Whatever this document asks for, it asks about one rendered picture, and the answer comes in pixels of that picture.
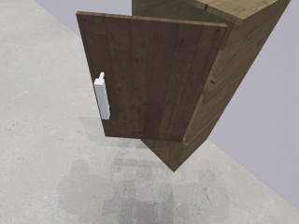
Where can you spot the cupboard door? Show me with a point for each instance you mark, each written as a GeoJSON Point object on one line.
{"type": "Point", "coordinates": [154, 69]}

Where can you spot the handle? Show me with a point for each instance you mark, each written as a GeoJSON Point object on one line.
{"type": "Point", "coordinates": [101, 94]}

